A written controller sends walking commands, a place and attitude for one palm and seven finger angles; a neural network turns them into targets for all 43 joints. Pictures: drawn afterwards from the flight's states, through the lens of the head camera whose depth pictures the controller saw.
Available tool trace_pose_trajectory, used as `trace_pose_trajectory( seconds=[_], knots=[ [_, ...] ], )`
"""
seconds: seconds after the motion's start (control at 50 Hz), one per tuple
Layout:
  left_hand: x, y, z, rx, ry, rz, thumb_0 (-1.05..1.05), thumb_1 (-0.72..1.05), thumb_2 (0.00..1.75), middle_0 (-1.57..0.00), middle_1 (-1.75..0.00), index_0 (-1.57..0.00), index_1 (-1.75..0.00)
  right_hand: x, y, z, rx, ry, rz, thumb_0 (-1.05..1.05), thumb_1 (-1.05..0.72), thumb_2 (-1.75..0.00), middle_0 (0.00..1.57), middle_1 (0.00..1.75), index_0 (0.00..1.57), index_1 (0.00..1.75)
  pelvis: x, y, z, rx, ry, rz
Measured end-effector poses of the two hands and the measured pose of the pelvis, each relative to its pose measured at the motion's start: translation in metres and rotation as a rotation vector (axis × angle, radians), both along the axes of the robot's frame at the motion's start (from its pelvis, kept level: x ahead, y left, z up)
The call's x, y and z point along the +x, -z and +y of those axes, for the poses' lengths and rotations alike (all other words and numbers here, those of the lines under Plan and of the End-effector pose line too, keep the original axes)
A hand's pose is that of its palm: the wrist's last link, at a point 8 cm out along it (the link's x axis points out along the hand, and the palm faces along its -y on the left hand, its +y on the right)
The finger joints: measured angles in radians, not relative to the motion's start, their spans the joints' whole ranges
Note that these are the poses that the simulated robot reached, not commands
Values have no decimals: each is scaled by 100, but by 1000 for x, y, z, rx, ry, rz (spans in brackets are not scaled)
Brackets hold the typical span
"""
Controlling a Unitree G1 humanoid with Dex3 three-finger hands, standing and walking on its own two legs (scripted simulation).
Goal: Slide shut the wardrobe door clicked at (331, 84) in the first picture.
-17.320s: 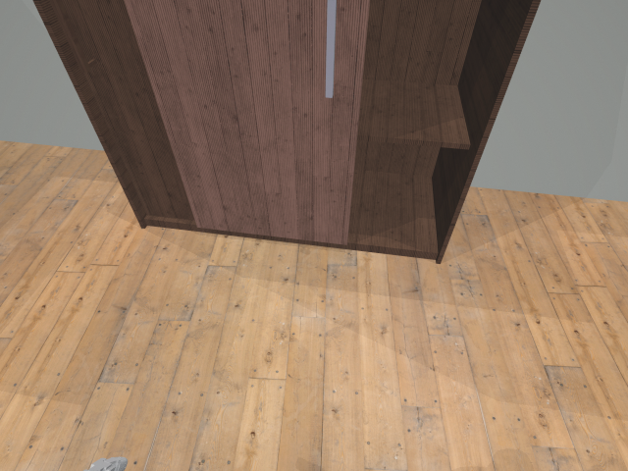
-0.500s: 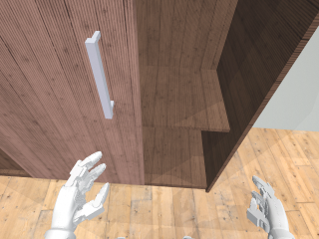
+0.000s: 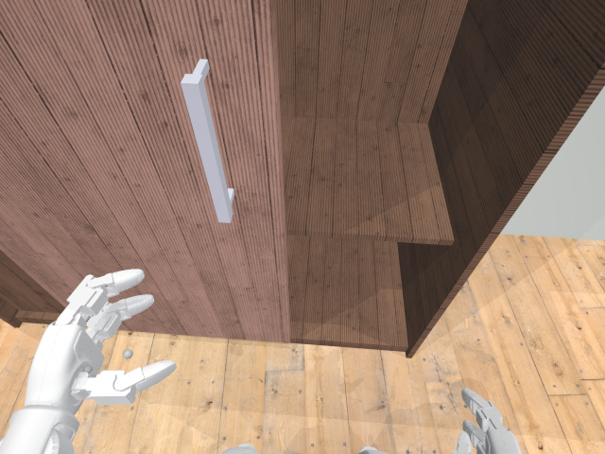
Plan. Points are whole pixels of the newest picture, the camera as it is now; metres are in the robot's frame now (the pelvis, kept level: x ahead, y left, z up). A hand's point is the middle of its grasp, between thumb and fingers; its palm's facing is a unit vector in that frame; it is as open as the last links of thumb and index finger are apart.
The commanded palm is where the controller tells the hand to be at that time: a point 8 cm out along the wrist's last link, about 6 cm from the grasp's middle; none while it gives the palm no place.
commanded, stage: raise the hand with hooked fingers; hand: left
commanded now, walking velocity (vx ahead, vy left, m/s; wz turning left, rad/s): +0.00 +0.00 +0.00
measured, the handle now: (215, 151) +0.49 +0.15 +0.13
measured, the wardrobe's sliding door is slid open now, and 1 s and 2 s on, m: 0.38 0.38 0.38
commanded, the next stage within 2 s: move the hooked fingers beside the handle in 1.18 s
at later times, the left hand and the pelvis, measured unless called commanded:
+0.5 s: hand (65, 297) +0.26 +0.26 +0.13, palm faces +0.05 -1.00 -0.08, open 13.8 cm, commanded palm +0.23 +0.31 +0.14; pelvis +0.01 +0.00 +0.03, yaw +1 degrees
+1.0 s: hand (57, 270) +0.28 +0.27 +0.15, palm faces +0.06 -1.00 -0.06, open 13.9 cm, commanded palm +0.25 +0.32 +0.16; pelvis +0.01 +0.00 +0.04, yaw +0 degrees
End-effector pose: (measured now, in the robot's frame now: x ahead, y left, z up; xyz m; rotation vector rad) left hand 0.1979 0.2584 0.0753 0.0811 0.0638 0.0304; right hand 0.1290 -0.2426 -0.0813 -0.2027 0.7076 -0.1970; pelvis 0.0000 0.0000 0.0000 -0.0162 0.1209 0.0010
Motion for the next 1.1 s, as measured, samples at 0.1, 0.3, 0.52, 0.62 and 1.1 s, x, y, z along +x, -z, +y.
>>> trace_pose_trajectory(
  seconds=[0.1, 0.3, 0.52, 0.62, 1.1],
  knots=[
    [5, -9, 9, 6, 14, -29, 0, -8, 48, -27, -94, -27, -94, 0, -13, -17, -57, 7, -13, 1, -90, -90, 20, 30, 21, 30, 3, -5, 3, -2, 0, -16],
    [19, -32, 29, 12, 1, -59, 0, -32, 38, -29, -109, -29, -109, 29, -37, -8, -62, -51, -102, 1, -90, -90, 20, 29, 21, 30, 8, -17, 4, -6, -9, -57],
    [36, -61, 55, 2, -22, -61, -1, -47, 31, -30, -119, -30, -118, 48, -44, 14, -16, -113, -127, 1, -90, -90, 21, 30, 21, 30, 11, -29, 3, -5, -16, -98],
    [45, -75, 63, 2, -26, -79, -1, -49, 31, -30, -120, -30, -119, 46, -45, 10, -21, -109, -112, 1, -90, -90, 21, 30, 21, 30, 11, -32, 2, -3, -15, -110],
    [51, -81, 62, -14, -33, -80, -1, -49, 30, -30, -120, -31, -120, 18, -47, -12, -49, -42, -75, 1, -90, -90, 20, 30, 21, 30, 5, -37, -3, 3, -2, -132]
  ],
)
